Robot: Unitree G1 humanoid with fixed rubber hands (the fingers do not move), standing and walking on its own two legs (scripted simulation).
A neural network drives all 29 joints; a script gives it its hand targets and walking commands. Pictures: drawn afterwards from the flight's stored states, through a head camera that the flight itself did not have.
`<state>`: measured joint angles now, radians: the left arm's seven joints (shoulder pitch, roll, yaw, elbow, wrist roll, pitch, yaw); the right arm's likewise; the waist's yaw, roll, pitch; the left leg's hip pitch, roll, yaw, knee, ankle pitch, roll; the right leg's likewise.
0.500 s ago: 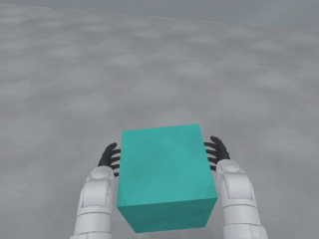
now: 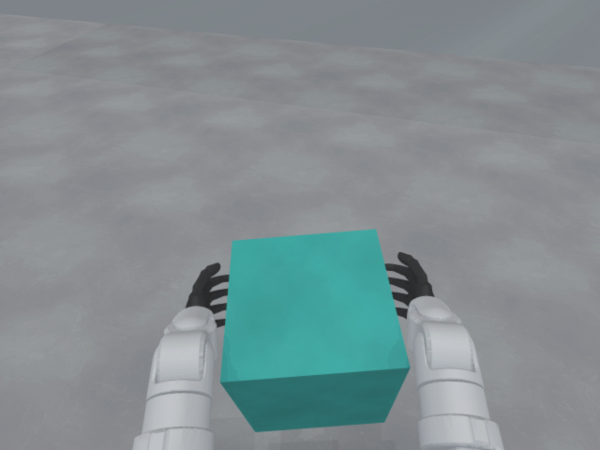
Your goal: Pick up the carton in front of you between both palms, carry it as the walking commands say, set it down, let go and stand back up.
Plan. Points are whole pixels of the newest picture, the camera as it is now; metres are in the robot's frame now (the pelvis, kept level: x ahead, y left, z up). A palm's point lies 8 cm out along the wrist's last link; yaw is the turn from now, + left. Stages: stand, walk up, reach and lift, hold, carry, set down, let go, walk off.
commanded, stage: carry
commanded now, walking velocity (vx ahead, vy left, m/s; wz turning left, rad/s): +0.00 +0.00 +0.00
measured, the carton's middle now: (312, 336) +0.31 -0.01 -0.03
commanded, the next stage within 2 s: hold in 0.62 s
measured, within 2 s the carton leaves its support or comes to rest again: neither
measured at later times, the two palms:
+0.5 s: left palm (200, 325) +0.28 +0.14 +0.05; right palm (423, 316) +0.29 -0.15 +0.05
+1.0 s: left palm (199, 320) +0.28 +0.14 +0.06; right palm (429, 315) +0.28 -0.15 +0.07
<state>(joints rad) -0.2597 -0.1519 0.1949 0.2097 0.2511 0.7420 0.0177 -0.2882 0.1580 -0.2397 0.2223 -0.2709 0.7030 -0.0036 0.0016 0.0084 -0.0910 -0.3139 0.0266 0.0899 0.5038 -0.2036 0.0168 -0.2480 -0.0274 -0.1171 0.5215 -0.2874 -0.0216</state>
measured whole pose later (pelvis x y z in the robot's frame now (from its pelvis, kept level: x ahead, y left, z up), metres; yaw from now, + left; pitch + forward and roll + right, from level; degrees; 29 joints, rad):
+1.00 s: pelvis -0.01 +0.01 +0.01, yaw -2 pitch -9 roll +0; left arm -0.29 -0.16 0.23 0.28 0.29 0.72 0.00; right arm -0.32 0.17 -0.28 0.32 -0.31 0.66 0.02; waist 0.00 -0.01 0.02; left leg -0.07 0.02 0.10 0.37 -0.15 0.02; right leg -0.02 -0.01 -0.05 0.40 -0.22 -0.02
